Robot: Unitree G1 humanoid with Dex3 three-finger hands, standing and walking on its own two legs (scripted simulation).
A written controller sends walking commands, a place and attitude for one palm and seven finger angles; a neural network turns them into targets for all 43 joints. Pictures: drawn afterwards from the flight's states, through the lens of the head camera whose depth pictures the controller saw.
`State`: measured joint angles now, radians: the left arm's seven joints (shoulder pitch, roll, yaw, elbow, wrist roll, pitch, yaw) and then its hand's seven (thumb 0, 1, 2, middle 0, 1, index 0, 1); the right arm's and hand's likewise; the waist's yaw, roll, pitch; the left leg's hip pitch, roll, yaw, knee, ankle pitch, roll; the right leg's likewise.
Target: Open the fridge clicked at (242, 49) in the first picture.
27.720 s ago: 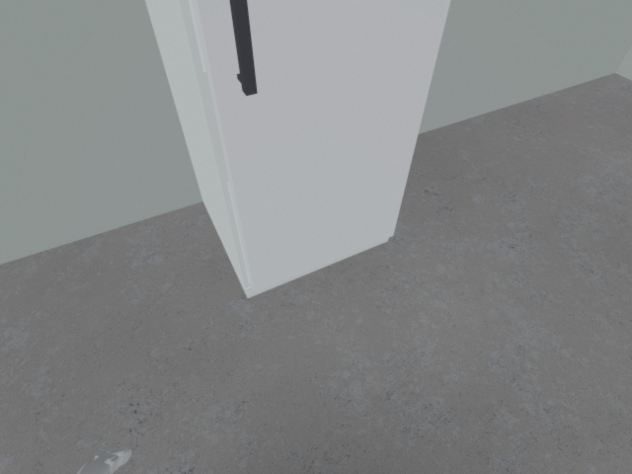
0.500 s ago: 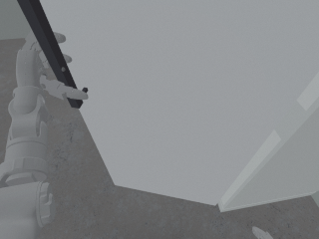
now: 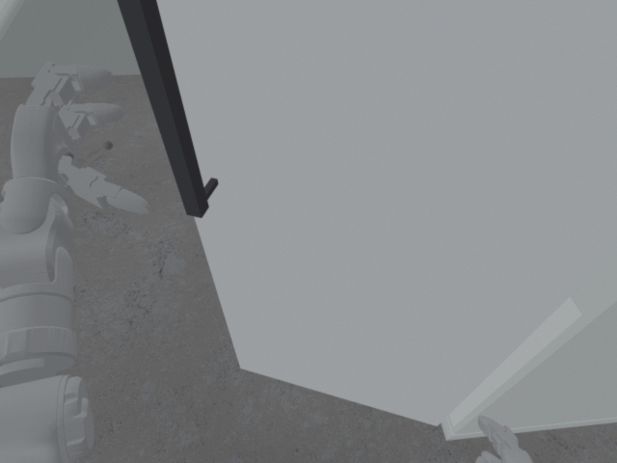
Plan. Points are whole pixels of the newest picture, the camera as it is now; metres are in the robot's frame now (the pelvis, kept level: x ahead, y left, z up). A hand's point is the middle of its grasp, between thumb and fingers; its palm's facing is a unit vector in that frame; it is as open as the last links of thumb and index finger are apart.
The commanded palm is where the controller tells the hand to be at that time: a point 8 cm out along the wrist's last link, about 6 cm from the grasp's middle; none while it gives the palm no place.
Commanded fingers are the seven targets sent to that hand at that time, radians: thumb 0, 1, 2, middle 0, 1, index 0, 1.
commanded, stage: slip the hand off the handle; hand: left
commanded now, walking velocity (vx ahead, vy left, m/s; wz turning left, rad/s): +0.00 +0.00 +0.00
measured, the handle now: (173, 78) +0.45 +0.18 +0.28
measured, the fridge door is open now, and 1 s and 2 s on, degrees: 69 69 69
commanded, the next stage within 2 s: draw the hand back to the body in 1.06 s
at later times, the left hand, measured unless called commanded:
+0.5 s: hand (85, 161) +0.37 +0.28 +0.22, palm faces +0.19 -0.97 -0.17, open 14.7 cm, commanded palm +0.32 +0.32 +0.22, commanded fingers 0.00 -0.55 0.20 -0.25 -1.15 -0.25 -1.15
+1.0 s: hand (32, 225) +0.28 +0.28 +0.22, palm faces +0.25 -0.95 -0.18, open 14.7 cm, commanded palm +0.24 +0.32 +0.22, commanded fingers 0.00 -0.55 0.20 -0.25 -1.15 -0.25 -1.15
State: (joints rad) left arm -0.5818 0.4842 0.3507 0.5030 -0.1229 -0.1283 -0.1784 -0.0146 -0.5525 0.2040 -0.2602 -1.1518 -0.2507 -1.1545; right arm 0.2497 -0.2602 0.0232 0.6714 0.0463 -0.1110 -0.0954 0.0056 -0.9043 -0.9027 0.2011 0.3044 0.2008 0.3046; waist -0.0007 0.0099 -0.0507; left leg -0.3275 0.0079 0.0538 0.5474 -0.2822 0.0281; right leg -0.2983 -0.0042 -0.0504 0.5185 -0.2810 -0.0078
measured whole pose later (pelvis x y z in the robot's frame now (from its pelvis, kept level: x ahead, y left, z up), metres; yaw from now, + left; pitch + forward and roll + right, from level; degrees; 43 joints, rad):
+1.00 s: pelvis -0.02 -0.01 +0.00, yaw +1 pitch -1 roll +0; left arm -0.21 0.49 0.45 0.16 -0.25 -0.03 -0.29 -0.01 -0.55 0.20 -0.26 -1.15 -0.25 -1.15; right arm 0.18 -0.25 0.07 0.64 0.06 -0.15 -0.13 0.01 -0.90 -0.90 0.20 0.30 0.20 0.30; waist 0.05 0.04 -0.05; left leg -0.27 0.01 0.03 0.54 -0.26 0.01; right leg -0.24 0.00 -0.08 0.52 -0.28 -0.02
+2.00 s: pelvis -0.01 +0.02 +0.00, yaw +1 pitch -3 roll -1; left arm 0.24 0.36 0.36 -0.31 -0.09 -0.05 0.10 -0.01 -0.10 0.42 -0.24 -0.88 -0.24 -0.89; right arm 0.22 -0.21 0.06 0.68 0.00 -0.19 -0.07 0.01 -0.90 -0.90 0.20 0.30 0.20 0.31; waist 0.08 0.04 0.00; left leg -0.20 -0.03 0.05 0.51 -0.26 0.06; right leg -0.16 -0.04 -0.06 0.48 -0.26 0.02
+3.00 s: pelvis +0.00 -0.01 +0.00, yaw +1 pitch -2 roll -1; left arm 0.42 0.35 0.35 -0.38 -0.05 -0.12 0.12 0.01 0.89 0.90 -0.21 -0.30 -0.21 -0.30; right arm 0.19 -0.24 0.02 0.64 0.00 -0.09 -0.08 0.01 -0.90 -0.90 0.20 0.30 0.20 0.30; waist 0.05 0.07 0.01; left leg -0.20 0.02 0.02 0.52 -0.28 0.02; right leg -0.15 0.02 -0.08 0.44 -0.26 -0.01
